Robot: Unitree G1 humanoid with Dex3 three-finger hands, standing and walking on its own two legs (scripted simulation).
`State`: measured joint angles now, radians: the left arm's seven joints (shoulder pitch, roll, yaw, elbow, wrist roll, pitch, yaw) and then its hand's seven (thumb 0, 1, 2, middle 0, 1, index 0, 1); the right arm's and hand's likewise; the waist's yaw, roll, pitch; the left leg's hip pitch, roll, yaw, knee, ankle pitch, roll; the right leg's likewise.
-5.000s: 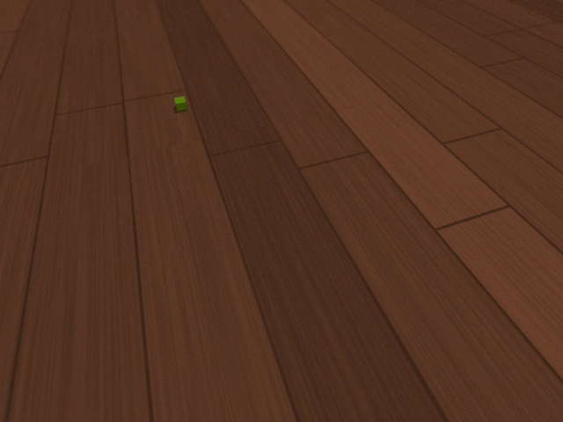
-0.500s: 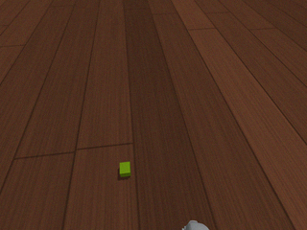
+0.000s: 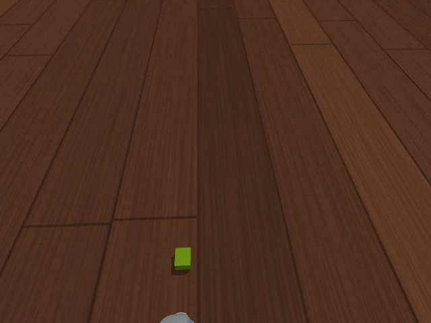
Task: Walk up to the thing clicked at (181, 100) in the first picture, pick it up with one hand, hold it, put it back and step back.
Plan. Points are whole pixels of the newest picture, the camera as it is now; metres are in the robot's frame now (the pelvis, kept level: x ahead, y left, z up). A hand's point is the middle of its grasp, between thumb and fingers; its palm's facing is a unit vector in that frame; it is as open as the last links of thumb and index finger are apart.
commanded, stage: walk up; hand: left
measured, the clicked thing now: (183, 258) +0.48 +0.18 -0.72
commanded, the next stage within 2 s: stand in 1.48 s
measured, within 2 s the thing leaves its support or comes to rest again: neither
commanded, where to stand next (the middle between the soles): +0.12 -0.03 m, yaw -2 degrees
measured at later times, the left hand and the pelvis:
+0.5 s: hand out of the picture +0.14 +0.24 -0.13, palm faces -0.05 -0.93 -0.36, open 7.3 cm; pelvis +0.05 -0.01 +0.02, yaw -1 degrees
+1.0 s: hand (106, 316) +0.16 +0.24 -0.12, palm faces -0.03 -0.95 -0.32, open 7.3 cm; pelvis +0.06 -0.01 +0.03, yaw -1 degrees
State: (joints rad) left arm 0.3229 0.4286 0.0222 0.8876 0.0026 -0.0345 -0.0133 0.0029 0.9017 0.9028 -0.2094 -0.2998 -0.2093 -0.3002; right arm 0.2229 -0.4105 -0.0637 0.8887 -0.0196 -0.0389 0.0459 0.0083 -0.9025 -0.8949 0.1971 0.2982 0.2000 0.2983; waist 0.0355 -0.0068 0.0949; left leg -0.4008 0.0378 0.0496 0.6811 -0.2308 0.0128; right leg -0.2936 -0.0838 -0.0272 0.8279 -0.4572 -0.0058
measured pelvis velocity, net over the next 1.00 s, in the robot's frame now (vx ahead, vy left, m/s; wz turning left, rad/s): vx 0.06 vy -0.01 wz -0.02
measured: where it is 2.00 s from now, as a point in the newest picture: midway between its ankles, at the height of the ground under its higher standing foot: outside the picture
